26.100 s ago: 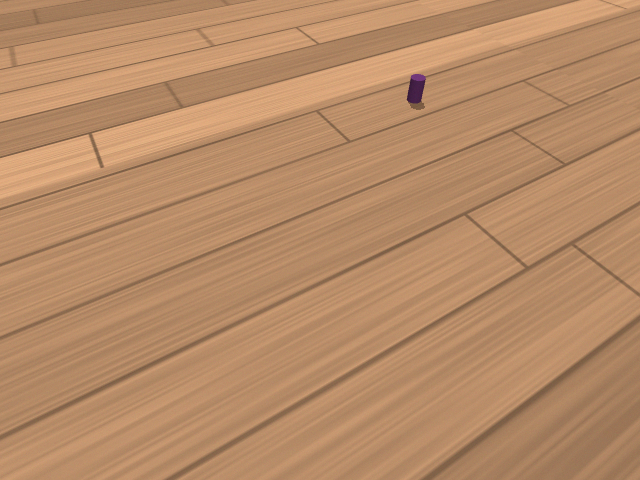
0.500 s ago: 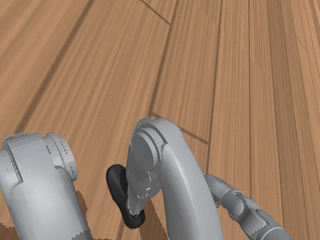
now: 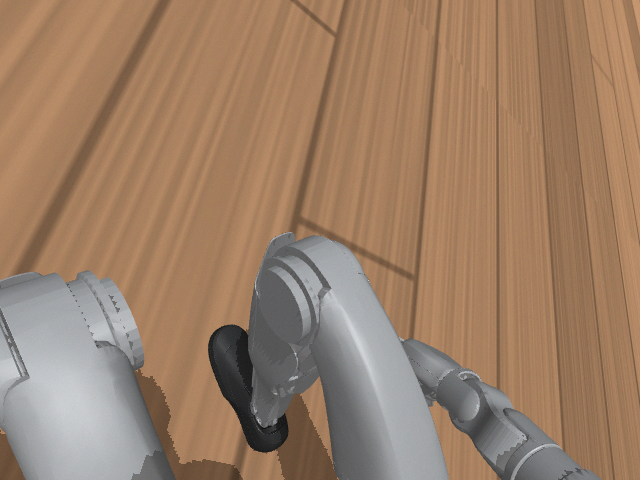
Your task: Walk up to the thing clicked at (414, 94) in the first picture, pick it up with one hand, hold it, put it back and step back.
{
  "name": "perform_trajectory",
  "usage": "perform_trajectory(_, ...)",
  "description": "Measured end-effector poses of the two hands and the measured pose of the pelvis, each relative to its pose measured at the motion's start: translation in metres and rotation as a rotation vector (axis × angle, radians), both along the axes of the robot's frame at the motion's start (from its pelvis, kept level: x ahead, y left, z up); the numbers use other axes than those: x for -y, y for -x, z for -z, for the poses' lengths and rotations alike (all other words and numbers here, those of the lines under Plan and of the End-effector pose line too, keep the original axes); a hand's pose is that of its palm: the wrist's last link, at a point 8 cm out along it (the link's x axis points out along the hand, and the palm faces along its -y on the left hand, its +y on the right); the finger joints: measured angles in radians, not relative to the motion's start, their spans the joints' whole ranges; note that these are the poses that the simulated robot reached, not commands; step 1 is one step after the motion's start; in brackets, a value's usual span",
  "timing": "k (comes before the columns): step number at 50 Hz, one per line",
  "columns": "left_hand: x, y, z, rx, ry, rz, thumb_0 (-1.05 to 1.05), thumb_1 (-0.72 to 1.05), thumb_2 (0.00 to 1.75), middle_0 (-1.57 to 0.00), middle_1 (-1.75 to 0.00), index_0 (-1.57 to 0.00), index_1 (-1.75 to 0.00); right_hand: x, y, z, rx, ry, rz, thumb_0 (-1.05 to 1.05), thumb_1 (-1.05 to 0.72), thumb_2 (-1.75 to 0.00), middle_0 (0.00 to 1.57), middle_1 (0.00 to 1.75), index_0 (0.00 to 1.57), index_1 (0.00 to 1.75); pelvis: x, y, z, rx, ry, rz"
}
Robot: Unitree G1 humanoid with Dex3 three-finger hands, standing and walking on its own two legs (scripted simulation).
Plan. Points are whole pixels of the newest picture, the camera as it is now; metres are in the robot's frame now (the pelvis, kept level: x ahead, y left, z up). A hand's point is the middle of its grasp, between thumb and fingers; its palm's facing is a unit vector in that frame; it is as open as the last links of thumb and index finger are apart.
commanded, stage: settle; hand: left
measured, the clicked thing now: out of the picture +0.43 +0.35 -0.21
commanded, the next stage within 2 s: hold in 0.60 s
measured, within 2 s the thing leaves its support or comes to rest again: leaves its support in 0.08 s
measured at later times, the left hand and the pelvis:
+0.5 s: hand out of the picture +0.40 +0.38 -0.09, palm faces +0.53 -0.85 +0.01, open 11.9 cm; pelvis +0.01 +0.00 +0.02, yaw +2 degrees
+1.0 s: hand out of the picture +0.36 +0.38 +0.03, palm faces +0.48 -0.88 -0.06, open 12.0 cm; pelvis +0.02 -0.01 +0.07, yaw +8 degrees
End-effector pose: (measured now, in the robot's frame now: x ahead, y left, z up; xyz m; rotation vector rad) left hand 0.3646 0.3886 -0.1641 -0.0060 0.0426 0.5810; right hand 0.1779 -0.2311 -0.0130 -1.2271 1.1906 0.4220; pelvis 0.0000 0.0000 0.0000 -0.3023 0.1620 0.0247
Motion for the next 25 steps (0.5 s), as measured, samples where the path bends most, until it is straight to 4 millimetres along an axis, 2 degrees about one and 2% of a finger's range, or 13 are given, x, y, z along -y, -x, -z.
perform_trajectory(6, -0.001, 0.001, -0.003, 0.022, 0.000, 0.004, 0.01, -0.43, 0.77, -0.65, -0.92, -0.59, -0.93, 0.003, 0.005, 0.000, -0.011, 0.005, 0.020, 0.00, -0.89, -0.90, 0.21, 0.30, 0.21, 0.30, 0.000, 0.001, 0.000, 0.001, -0.001, -0.002)
perform_trajectory(11, -0.004, 0.002, -0.015, 0.054, -0.002, 0.002, 0.01, -0.52, 0.83, -0.68, -0.99, -0.62, -1.00, 0.005, 0.006, 0.000, -0.007, -0.001, 0.038, 0.00, -0.89, -0.90, 0.21, 0.30, 0.21, 0.30, 0.001, 0.001, -0.002, -0.007, -0.006, -0.007)
perform_trajectory(25, -0.026, 0.013, -0.076, 0.074, -0.027, 0.023, 0.01, -0.61, 0.95, -0.68, -1.05, -0.62, -1.05, 0.000, -0.010, 0.007, 0.049, -0.121, 0.145, 0.00, -0.89, -0.90, 0.21, 0.30, 0.21, 0.30, 0.003, -0.006, -0.016, -0.107, -0.030, -0.029)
